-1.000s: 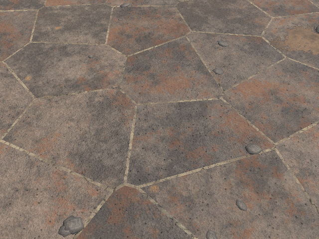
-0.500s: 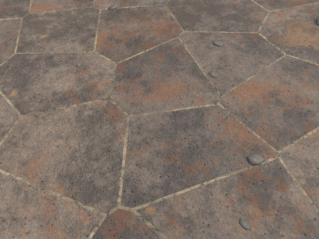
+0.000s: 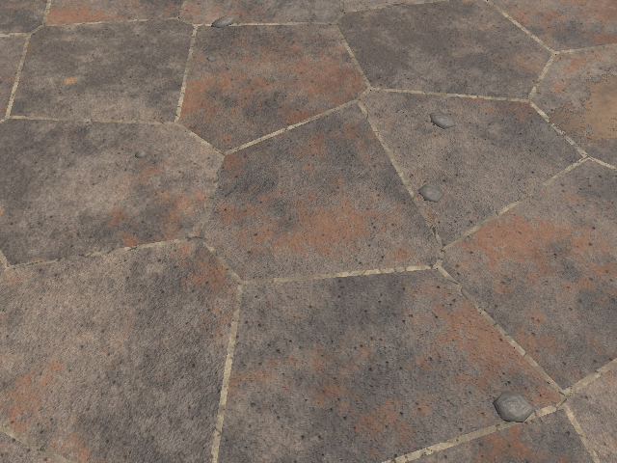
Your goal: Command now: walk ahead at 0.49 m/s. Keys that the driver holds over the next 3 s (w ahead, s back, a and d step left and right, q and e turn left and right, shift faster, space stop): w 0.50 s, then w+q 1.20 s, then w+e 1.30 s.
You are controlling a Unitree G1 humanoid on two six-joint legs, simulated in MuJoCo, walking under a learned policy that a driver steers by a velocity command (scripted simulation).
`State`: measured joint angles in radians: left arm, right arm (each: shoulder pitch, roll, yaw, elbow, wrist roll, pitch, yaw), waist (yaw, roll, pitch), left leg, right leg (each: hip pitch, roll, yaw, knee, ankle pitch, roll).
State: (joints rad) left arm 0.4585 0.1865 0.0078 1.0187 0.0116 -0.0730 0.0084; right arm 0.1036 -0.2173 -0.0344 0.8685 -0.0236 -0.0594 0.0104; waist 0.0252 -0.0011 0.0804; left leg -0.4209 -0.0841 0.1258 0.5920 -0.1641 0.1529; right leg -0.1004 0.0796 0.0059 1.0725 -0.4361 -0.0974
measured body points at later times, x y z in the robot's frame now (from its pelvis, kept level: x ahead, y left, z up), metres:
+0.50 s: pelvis +0.28 -0.04 +0.01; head +0.31 -0.04 +0.46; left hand +0.49 +0.17 -0.09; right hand +0.16 -0.26 -0.13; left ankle +0.10 +0.04 -0.71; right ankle +0.40 -0.12 -0.72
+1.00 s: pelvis +0.54 -0.03 +0.01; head +0.57 -0.02 +0.46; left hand +0.41 +0.17 -0.13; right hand +0.76 -0.20 -0.11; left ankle +0.66 +0.08 -0.69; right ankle +0.41 -0.12 -0.72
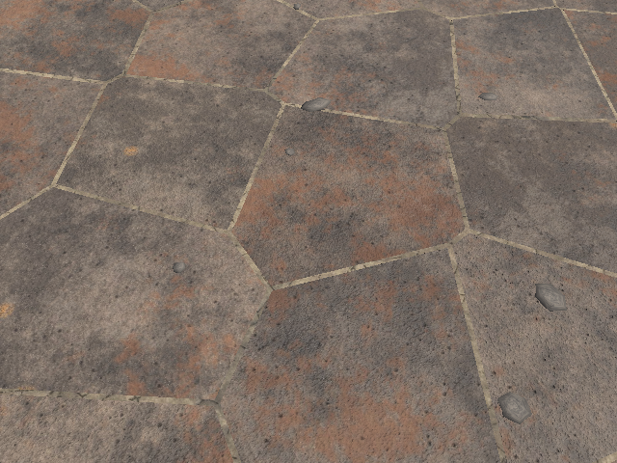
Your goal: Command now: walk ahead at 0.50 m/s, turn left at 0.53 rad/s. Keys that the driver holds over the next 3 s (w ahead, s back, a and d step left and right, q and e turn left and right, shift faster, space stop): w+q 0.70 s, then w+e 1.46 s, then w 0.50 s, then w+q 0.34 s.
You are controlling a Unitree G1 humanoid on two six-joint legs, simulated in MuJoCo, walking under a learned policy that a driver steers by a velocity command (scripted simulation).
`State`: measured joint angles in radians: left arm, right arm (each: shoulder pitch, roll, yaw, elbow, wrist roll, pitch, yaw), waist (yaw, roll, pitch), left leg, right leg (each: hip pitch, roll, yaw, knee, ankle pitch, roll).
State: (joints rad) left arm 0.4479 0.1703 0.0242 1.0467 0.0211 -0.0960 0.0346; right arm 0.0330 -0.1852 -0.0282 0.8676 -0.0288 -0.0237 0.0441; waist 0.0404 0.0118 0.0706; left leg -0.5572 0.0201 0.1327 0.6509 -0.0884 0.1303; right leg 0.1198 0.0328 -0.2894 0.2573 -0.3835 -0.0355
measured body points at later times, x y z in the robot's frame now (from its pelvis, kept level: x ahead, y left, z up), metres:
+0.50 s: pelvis +0.27 +0.03 +0.01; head +0.30 +0.05 +0.46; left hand +0.41 +0.30 -0.09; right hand +0.30 -0.25 -0.11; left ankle +0.14 +0.06 -0.73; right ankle +0.47 -0.08 -0.68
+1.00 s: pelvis +0.52 +0.09 +0.01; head +0.55 +0.11 +0.46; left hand +0.37 +0.30 -0.12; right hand +0.80 -0.01 -0.08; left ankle +0.58 +0.26 -0.70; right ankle +0.51 -0.03 -0.73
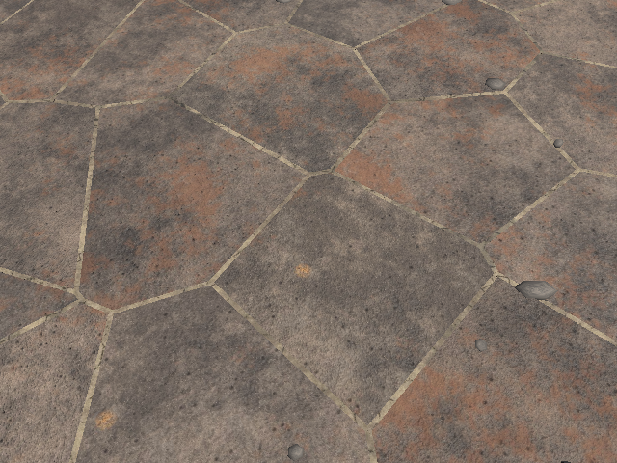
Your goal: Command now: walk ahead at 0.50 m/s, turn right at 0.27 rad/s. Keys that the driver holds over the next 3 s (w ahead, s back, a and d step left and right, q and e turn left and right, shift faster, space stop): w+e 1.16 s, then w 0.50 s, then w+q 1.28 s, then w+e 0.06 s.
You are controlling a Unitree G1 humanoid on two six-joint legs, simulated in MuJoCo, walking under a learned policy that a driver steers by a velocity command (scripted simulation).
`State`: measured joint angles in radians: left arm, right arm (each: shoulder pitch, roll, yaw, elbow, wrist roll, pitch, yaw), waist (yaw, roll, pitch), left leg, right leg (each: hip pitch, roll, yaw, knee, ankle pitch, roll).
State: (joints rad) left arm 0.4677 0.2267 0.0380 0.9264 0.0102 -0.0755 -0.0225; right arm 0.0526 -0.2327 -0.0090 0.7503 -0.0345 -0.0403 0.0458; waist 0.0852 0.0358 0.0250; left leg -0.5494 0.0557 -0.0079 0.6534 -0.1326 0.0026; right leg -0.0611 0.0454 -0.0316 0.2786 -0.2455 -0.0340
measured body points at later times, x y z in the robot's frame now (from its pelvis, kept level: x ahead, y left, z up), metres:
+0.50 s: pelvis +0.23 +0.01 -0.01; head +0.26 +0.00 +0.44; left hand +0.48 +0.18 -0.11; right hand +0.14 -0.24 -0.14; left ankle +0.15 +0.12 -0.74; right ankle +0.34 -0.15 -0.70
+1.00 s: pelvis +0.47 -0.12 +0.00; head +0.49 -0.15 +0.45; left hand +0.62 +0.12 -0.12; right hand +0.50 -0.43 -0.11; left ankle +0.70 -0.07 -0.69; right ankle +0.37 -0.13 -0.74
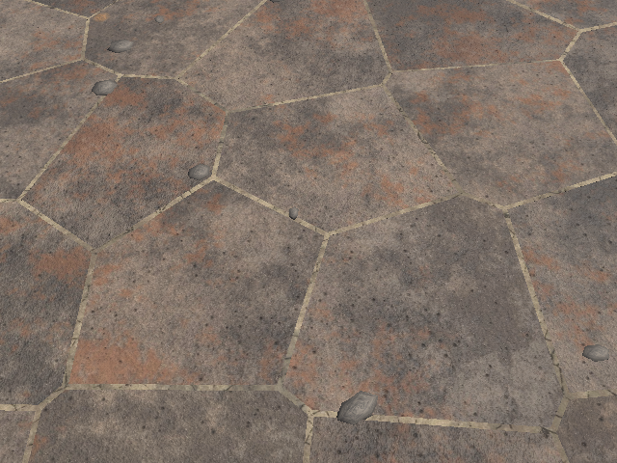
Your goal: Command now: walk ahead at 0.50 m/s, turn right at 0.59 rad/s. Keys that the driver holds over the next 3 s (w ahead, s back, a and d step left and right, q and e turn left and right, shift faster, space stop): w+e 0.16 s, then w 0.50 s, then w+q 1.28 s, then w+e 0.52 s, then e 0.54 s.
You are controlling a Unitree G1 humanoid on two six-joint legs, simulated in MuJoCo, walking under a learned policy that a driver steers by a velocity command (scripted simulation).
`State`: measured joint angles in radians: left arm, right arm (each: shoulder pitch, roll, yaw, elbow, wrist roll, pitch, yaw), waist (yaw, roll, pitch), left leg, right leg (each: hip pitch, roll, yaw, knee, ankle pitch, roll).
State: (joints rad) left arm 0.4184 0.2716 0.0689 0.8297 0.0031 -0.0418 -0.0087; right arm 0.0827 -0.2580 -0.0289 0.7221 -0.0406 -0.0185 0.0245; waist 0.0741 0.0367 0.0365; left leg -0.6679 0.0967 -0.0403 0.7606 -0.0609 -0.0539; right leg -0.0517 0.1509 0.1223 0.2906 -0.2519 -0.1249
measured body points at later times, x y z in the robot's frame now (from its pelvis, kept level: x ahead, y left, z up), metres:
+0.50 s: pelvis +0.27 +0.03 +0.00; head +0.29 +0.03 +0.45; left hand +0.49 +0.23 -0.10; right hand +0.20 -0.23 -0.12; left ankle +0.23 +0.13 -0.74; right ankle +0.36 -0.13 -0.69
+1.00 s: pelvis +0.51 -0.07 +0.00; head +0.53 -0.08 +0.45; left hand +0.53 +0.19 -0.13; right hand +0.60 -0.33 -0.13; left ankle +0.65 +0.06 -0.68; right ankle +0.43 -0.12 -0.74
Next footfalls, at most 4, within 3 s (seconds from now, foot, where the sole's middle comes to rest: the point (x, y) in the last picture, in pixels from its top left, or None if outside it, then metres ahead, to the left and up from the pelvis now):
0.14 left None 0.27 0.13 -0.78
0.64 right None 0.46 -0.13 -0.78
1.20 left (356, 331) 0.77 0.00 -0.78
1.72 right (396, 223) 1.11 -0.10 -0.78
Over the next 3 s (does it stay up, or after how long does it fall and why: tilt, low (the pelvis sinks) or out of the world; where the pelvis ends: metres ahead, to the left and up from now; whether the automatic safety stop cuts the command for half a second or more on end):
stays up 1.39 0.16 -0.01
